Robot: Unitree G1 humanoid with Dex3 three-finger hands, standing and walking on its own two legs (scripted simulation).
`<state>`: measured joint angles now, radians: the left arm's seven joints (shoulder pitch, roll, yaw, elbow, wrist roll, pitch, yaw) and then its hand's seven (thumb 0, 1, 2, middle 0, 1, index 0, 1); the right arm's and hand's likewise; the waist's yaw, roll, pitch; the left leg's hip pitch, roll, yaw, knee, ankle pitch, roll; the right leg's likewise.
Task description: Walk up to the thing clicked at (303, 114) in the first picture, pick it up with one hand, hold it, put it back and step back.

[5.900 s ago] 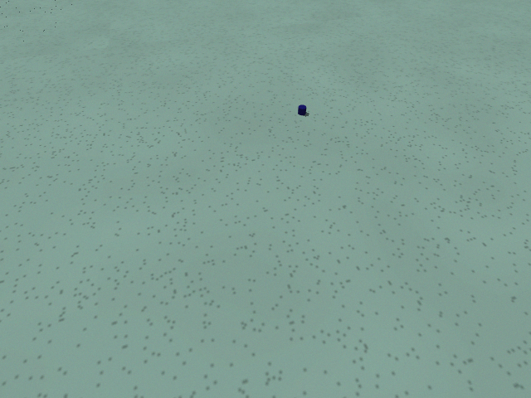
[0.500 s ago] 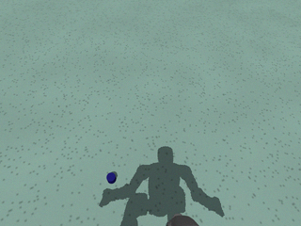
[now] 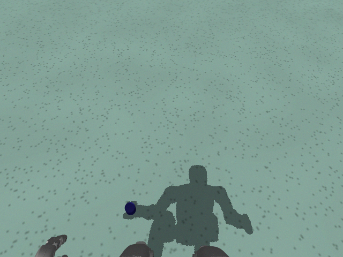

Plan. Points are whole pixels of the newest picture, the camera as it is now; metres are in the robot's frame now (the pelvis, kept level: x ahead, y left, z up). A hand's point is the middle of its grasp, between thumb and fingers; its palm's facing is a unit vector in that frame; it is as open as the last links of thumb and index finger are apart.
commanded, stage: walk up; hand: left
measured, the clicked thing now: (130, 208) +0.42 +0.22 -0.72
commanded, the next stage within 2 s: none
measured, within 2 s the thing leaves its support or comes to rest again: neither
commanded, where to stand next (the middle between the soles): +0.05 -0.02 m, yaw +2 degrees
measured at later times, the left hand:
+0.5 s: hand out of the picture +0.02 +0.27 -0.13, palm faces +0.04 -0.91 -0.40, open 7.4 cm
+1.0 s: hand out of the picture +0.04 +0.25 -0.13, palm faces +0.07 -0.94 -0.35, open 7.4 cm
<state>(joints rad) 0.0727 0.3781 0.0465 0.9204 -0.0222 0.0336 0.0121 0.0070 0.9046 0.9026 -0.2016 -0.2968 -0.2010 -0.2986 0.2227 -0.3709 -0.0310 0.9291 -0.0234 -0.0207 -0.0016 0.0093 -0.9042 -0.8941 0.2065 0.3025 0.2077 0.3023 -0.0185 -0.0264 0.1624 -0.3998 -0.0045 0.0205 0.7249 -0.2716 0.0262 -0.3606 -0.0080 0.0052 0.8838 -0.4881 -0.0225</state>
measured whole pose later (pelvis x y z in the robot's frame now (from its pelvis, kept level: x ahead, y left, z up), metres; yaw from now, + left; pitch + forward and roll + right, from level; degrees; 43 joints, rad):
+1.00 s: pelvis -0.02 -0.01 +0.03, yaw +4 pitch -2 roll -1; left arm 0.11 0.35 0.03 1.12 0.01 -0.02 0.00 0.01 0.90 0.90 -0.20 -0.30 -0.20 -0.30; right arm 0.11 -0.35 -0.01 1.12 -0.01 -0.01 0.02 0.01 -0.90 -0.89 0.20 0.30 0.21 0.30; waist 0.00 0.01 0.05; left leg -0.25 0.00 -0.07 0.46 -0.18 -0.02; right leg -0.09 -0.03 -0.07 0.41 -0.28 0.02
